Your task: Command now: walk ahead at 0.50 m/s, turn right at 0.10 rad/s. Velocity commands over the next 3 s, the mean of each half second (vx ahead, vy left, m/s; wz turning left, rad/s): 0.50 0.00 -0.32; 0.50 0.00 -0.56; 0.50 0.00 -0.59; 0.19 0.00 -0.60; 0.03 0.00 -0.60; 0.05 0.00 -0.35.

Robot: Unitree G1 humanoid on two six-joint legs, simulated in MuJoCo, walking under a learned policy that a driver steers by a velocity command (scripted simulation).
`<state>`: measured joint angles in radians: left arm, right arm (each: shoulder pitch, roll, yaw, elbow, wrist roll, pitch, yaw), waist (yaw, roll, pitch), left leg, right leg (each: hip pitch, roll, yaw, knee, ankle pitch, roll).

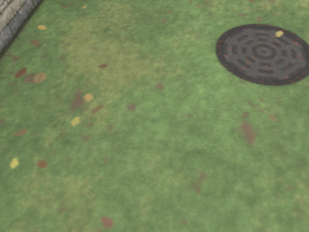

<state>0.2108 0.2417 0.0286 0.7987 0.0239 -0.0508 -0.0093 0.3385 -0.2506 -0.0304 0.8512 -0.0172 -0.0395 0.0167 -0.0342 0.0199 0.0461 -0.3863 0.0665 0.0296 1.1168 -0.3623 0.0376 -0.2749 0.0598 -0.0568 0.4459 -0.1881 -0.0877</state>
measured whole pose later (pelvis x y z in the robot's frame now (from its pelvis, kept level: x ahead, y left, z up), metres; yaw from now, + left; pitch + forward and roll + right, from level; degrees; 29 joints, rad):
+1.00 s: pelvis +0.50 -0.07 -0.01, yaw -28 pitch +0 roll +0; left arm 0.13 0.27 0.06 0.80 0.02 -0.02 -0.02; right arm 0.30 -0.25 -0.05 0.86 -0.01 -0.05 0.01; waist -0.04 0.01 0.08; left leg -0.31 0.09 0.07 1.20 -0.40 -0.01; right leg -0.38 0.09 -0.07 0.57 -0.20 -0.12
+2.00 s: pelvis +0.85 -0.32 -0.02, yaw -62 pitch +0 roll +1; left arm 0.11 0.26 0.05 0.71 0.01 0.02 -0.02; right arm 0.23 -0.28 -0.05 0.77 -0.01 0.03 -0.02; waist -0.03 0.03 0.09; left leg -0.36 0.05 0.10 1.07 -0.56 -0.03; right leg -0.41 0.07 -0.01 0.59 -0.18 -0.10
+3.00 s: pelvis +0.86 -0.32 +0.01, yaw -89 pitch -1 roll +0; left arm 0.22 0.23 0.01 0.83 0.02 0.01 0.00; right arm 0.28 -0.30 -0.05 0.80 -0.03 0.05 0.03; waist -0.02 0.05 0.02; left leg -0.38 0.04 0.03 0.87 -0.40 0.01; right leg -0.10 0.05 0.04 0.32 -0.22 -0.06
